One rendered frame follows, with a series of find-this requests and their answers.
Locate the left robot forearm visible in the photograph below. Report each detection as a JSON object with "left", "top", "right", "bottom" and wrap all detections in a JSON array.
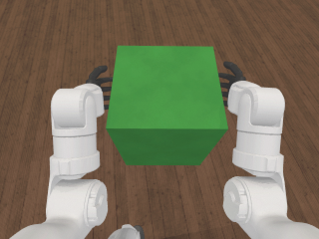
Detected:
[{"left": 46, "top": 83, "right": 105, "bottom": 218}]

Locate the carton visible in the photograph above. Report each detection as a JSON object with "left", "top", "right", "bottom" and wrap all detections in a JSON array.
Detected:
[{"left": 106, "top": 45, "right": 228, "bottom": 165}]

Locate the left robot shin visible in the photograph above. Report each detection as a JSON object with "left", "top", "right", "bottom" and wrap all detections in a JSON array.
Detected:
[{"left": 122, "top": 224, "right": 136, "bottom": 230}]

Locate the right robot upper arm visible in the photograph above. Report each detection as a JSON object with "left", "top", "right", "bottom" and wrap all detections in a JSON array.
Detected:
[{"left": 222, "top": 176, "right": 319, "bottom": 239}]

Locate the right robot hand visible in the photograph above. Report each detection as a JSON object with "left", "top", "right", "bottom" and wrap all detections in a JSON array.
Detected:
[{"left": 218, "top": 61, "right": 246, "bottom": 107}]

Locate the right robot forearm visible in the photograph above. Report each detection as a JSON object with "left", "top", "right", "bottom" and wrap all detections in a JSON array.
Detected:
[{"left": 227, "top": 81, "right": 288, "bottom": 213}]

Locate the left robot hand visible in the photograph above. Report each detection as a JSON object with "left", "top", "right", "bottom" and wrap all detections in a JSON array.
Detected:
[{"left": 86, "top": 65, "right": 114, "bottom": 110}]

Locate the left robot upper arm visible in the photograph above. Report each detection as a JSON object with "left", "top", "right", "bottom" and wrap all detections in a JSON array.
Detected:
[{"left": 9, "top": 179, "right": 108, "bottom": 239}]

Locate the robot left thigh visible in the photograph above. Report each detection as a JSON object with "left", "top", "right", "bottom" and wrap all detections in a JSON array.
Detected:
[{"left": 108, "top": 227, "right": 141, "bottom": 239}]

